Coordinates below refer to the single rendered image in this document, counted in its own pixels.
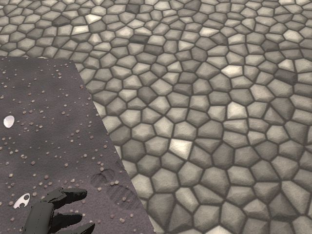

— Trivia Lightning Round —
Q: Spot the left robot hand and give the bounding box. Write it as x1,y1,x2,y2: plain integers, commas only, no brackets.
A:
21,187,96,234

